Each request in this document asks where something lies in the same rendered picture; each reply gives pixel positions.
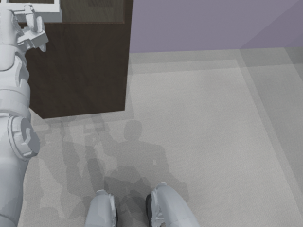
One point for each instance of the left robot thigh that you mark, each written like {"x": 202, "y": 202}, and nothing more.
{"x": 101, "y": 212}

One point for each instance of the right robot foot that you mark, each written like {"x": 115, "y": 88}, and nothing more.
{"x": 148, "y": 204}

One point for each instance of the handle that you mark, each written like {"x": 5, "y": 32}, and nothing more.
{"x": 50, "y": 13}

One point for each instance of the drawer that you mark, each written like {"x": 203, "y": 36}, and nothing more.
{"x": 85, "y": 10}

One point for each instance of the left robot forearm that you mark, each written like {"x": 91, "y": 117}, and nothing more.
{"x": 14, "y": 89}

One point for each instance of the cabinet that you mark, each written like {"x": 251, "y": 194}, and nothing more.
{"x": 84, "y": 69}

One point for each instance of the robot left upper arm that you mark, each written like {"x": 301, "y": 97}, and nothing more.
{"x": 18, "y": 144}

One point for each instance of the left robot hand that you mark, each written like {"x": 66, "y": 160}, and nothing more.
{"x": 31, "y": 36}

